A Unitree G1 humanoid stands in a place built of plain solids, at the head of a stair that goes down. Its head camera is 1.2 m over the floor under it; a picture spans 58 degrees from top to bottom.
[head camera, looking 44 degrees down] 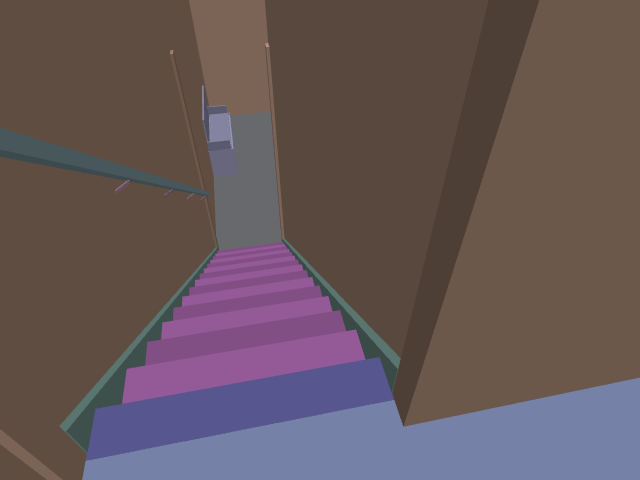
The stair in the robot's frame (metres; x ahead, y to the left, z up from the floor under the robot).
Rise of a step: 0.19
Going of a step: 0.24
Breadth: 0.84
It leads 11 degrees to the left of straight ahead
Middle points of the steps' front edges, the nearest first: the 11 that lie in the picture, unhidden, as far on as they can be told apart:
0.63 0.23 0.00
0.87 0.27 -0.19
1.10 0.32 -0.39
1.34 0.37 -0.58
1.58 0.42 -0.77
1.81 0.46 -0.97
2.05 0.51 -1.16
2.28 0.56 -1.36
2.52 0.60 -1.55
2.75 0.65 -1.74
2.99 0.70 -1.93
